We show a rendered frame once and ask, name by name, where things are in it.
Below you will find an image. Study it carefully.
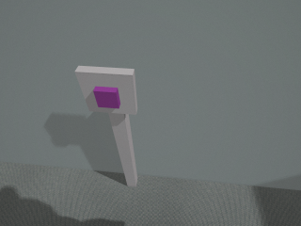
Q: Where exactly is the button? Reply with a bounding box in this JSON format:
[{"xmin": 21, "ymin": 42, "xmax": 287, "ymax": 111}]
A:
[{"xmin": 93, "ymin": 86, "xmax": 120, "ymax": 109}]

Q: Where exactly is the panel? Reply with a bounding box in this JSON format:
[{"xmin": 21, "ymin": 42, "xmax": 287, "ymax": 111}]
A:
[{"xmin": 75, "ymin": 66, "xmax": 138, "ymax": 187}]

